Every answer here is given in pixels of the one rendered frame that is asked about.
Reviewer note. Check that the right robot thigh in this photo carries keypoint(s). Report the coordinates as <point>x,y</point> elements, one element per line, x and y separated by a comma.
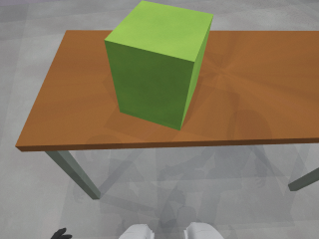
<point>199,230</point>

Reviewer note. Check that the left robot hand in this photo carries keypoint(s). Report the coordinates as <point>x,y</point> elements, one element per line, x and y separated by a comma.
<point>59,234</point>

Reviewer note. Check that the robot thigh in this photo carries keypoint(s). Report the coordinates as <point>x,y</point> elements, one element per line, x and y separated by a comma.
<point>199,230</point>
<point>138,231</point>

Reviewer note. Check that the carton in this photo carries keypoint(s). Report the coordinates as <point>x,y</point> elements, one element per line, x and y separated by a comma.
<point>155,55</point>

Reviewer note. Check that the left robot thigh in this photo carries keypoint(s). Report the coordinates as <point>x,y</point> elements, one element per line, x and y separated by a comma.
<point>138,231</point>

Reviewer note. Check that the table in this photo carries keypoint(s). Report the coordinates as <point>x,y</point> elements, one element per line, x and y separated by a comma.
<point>253,88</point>

